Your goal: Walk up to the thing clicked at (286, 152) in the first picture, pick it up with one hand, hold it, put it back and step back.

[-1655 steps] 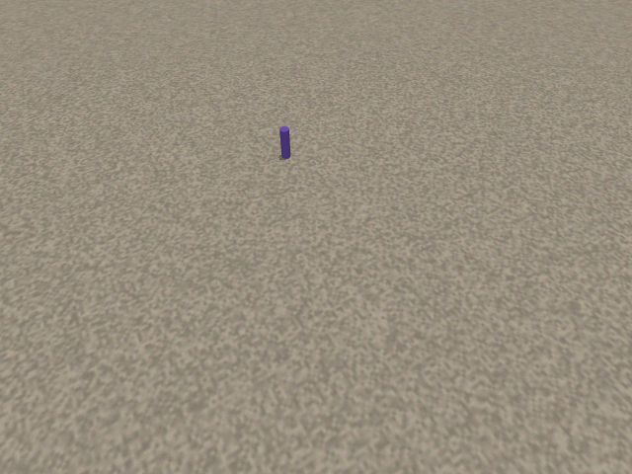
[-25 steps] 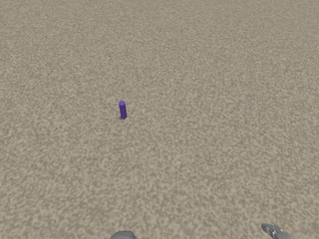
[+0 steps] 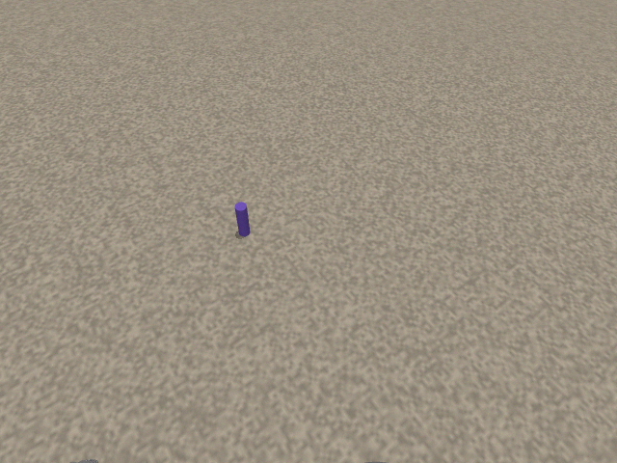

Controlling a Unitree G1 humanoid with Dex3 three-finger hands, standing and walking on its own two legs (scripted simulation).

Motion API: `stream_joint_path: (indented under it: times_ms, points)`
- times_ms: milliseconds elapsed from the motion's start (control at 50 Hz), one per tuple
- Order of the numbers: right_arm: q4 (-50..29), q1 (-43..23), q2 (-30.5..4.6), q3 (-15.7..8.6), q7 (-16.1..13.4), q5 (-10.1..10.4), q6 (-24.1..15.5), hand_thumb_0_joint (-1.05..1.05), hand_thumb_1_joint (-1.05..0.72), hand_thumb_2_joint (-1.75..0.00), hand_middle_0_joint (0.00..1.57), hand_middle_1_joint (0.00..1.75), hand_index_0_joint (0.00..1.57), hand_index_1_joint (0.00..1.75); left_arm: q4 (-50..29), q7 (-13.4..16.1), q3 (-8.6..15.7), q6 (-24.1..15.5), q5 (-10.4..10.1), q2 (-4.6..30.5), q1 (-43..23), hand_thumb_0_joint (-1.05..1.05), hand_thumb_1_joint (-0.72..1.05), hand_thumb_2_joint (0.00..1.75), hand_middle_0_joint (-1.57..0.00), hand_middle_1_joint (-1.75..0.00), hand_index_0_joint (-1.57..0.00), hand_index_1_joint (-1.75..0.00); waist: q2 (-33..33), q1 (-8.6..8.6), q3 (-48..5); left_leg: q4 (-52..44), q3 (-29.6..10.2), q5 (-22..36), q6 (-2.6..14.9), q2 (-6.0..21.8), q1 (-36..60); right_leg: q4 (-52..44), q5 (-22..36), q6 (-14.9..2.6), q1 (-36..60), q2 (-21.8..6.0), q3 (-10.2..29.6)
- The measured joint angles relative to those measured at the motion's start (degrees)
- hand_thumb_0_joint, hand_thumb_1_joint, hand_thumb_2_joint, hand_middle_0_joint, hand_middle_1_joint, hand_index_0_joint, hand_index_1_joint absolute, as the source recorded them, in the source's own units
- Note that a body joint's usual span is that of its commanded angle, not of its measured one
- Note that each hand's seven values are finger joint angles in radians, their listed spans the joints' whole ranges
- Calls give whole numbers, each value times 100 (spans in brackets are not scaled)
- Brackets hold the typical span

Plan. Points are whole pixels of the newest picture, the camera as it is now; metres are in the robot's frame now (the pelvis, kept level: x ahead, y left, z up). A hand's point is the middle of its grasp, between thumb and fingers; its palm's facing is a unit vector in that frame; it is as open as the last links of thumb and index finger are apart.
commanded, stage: step back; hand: left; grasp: from the side
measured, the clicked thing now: (242, 219) +1.04 +0.23 -0.69
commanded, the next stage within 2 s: stand in 0.40 s
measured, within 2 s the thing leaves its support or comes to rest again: neither
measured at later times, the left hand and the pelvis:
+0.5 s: hand out of the picture +0.14 +0.24 -0.15, palm faces +0.04 -0.95 -0.32, open 7.4 cm; pelvis +0.03 -0.01 +0.01, yaw +2 degrees
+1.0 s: hand out of the picture +0.09 +0.24 -0.14, palm faces -0.01 -0.94 -0.35, open 7.4 cm; pelvis +0.02 -0.02 +0.02, yaw +1 degrees
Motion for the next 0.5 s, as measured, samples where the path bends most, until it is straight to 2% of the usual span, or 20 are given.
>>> stream_joint_path:
  times_ms: [40, 60, 120, 160, 260, 400, 500]
  points:
    - [24, -46, -35, 20, -21, 56, 70, 0, -90, -90, 20, 30, 21, 30, 22, 29, 12, -51, 17, -14, -93, 1, 90, 90, -20, -30, -20, -30, 70, 1, 8, 196, -55, -124, -69, 49, -68, -574, 728, 74, 191, 45, -46]
    - [60, -82, -62, 30, -36, 91, 109, 0, -90, -90, 20, 30, 21, 30, 42, 55, 14, -77, 35, -58, -140, 1, 90, 90, -20, -30, -20, -30, 168, -3, 20, 307, -124, -192, -107, 112, -94, -631, 870, 142, 245, 108, -110]
    - [190, -154, -78, 51, -72, 127, 170, 0, -90, -90, 20, 30, 21, 30, 86, 51, -56, -95, 48, -135, -186, 1, 90, 90, -20, -30, -20, -30, 225, 42, -93, 452, -239, -627, -121, 70, -106, -551, 721, 177, 254, 117, -153]
    - [270, -190, -108, 61, -71, 125, 128, 0, -90, -90, 20, 30, 21, 30, 142, 53, -105, -68, 27, -196, -258, 1, 90, 90, -20, -30, -20, -30, 233, 29, -123, 231, -219, -145, -128, 58, 11, -493, 621, 199, 293, 68, -181]
    - [488, -371, -89, 110, -52, 126, 91, 0, -91, -90, 20, 30, 21, 30, 246, 49, -153, -75, -31, -320, -493, 1, 90, 90, -20, -30, -20, -30, 207, 60, -116, 29, -259, -223, -151, 43, 191, -747, 656, 220, 510, 48, -233]
    - [551, -684, -18, 145, -89, 126, 102, 0, -91, -90, 20, 30, 21, 30, 315, 89, -142, -40, -78, -305, -757, 1, 90, 90, -20, -30, -20, -30, 92, 88, -39, -112, -304, -185, -155, 43, 276, -921, 701, 212, 627, 49, -283]
    - [587, -897, -15, 216, -76, 155, 96, 0, -91, -90, 20, 30, 21, 30, 517, 91, -220, -34, -121, -319, -747, 1, 90, 90, -20, -30, -20, -30, 76, 115, -13, -517, -220, -10, -160, 51, 547, -1259, 872, 230, 834, 47, -204]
